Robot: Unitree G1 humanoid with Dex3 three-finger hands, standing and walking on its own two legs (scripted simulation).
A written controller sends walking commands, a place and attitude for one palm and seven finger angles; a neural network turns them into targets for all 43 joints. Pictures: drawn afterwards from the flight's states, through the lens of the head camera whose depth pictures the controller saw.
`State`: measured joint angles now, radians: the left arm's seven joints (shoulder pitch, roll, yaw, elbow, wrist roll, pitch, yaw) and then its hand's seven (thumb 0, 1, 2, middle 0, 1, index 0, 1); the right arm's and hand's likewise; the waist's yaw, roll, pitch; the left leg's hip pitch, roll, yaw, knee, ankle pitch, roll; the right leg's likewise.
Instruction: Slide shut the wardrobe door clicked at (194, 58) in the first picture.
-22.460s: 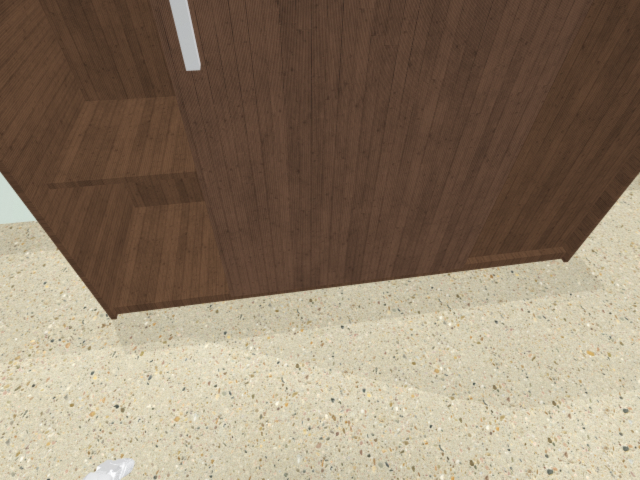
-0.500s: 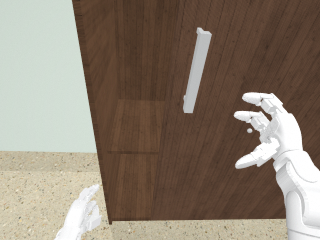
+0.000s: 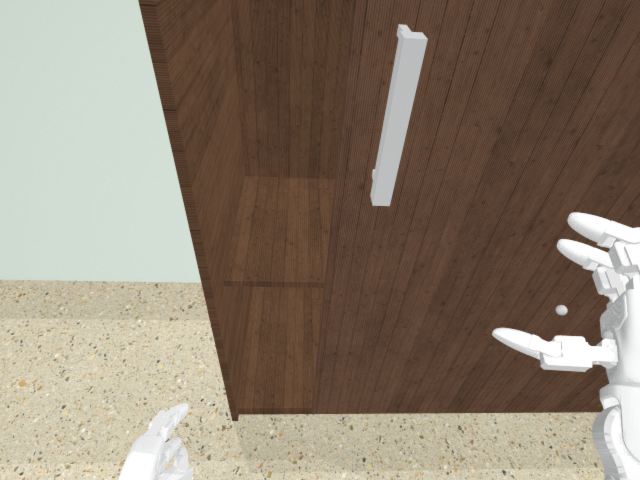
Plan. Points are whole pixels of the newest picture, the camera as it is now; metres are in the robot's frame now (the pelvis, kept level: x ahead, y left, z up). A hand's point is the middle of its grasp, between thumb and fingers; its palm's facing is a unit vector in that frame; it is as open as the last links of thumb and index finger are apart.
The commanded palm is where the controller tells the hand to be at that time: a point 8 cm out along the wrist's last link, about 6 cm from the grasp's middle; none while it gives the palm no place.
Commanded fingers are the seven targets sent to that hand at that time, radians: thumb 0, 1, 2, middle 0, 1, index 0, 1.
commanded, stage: draw the hand back to the body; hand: right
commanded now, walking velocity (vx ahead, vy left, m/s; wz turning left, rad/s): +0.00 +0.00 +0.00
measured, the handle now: (391, 121) +0.49 -0.09 +0.26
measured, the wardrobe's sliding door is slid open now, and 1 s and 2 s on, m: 0.23 0.23 0.23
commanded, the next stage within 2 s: step back with the hand held close in 0.78 s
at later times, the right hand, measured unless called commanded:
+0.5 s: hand (626, 357) +0.20 -0.29 +0.16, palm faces +0.47 +0.81 -0.36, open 8.0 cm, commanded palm +0.16 -0.32 +0.18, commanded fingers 0.00 -0.90 -0.90 0.20 0.30 0.20 0.30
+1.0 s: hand (622, 326) +0.22 -0.29 +0.18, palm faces +0.48 +0.78 -0.39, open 7.4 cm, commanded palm +0.17 -0.31 +0.18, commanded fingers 0.00 -0.90 -0.90 0.20 0.30 0.20 0.30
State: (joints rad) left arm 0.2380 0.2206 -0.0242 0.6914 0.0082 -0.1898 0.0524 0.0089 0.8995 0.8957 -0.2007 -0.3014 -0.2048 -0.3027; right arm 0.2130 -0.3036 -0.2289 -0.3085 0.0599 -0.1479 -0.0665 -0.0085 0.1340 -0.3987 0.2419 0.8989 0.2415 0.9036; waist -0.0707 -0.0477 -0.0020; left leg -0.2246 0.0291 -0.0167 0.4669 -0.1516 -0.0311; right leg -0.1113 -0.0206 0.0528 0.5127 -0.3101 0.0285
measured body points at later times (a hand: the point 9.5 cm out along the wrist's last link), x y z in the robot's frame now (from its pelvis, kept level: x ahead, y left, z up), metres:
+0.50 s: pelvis +0.02 -0.02 +0.00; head -0.02 -0.01 +0.45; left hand +0.21 +0.20 -0.07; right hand +0.17 -0.33 +0.18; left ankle +0.07 +0.14 -0.74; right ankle -0.01 -0.14 -0.74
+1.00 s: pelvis +0.03 -0.01 +0.00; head +0.01 +0.00 +0.45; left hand +0.21 +0.21 -0.08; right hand +0.19 -0.33 +0.20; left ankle +0.07 +0.14 -0.74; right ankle -0.01 -0.14 -0.74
